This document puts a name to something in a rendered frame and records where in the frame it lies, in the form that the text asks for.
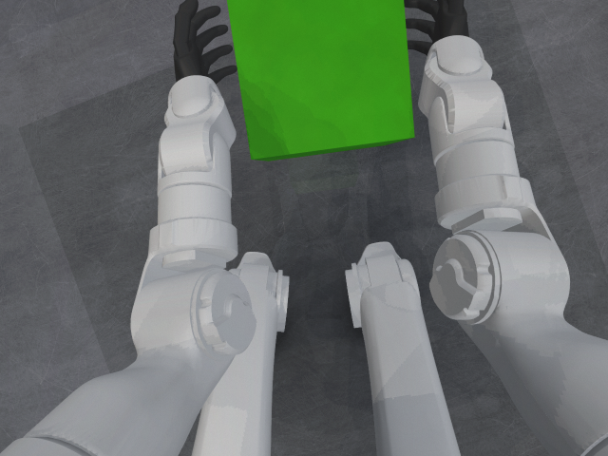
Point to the right robot upper arm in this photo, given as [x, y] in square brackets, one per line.
[508, 291]

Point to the left robot forearm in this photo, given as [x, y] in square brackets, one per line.
[194, 230]

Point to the robot left hand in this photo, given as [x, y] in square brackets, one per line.
[188, 58]

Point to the right robot forearm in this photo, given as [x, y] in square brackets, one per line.
[480, 187]

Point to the robot right hand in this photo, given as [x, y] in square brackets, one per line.
[450, 19]

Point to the right robot shin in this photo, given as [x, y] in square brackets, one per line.
[404, 266]

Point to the left robot upper arm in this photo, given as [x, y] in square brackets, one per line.
[187, 329]

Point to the right robot thigh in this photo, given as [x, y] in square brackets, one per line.
[409, 407]

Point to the carton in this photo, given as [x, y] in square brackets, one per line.
[322, 76]

